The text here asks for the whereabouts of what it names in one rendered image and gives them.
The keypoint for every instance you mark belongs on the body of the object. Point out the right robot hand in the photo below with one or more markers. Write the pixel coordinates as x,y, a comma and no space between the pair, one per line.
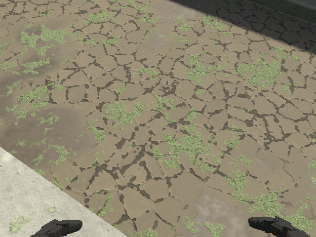
276,225

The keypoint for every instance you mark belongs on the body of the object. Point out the left robot hand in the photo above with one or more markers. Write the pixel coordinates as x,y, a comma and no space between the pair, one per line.
59,228

